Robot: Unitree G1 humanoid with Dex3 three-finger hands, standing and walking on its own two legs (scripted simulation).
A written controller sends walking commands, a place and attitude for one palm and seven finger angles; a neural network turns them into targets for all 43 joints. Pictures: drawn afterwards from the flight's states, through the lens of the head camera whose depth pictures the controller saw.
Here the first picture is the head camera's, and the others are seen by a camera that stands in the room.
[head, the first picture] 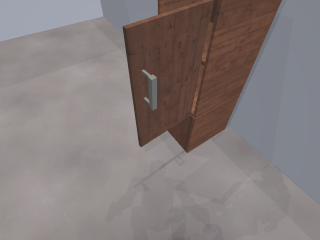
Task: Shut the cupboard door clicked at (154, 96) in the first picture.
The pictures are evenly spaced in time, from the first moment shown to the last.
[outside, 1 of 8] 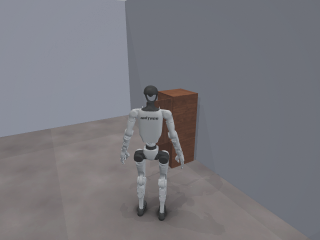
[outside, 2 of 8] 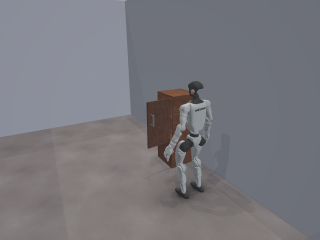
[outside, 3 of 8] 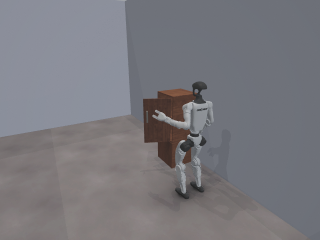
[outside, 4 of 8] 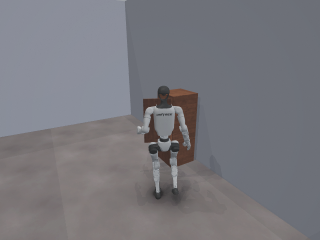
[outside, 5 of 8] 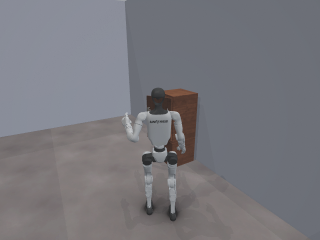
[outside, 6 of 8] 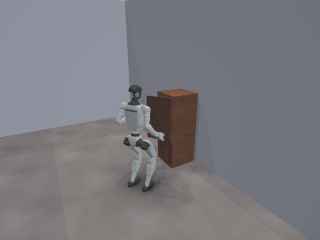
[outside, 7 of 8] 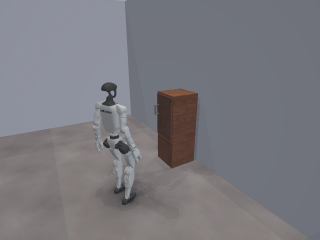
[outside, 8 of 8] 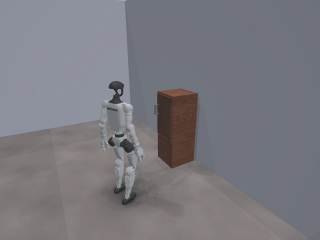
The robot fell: no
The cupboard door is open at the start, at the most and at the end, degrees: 94 94 0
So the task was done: yes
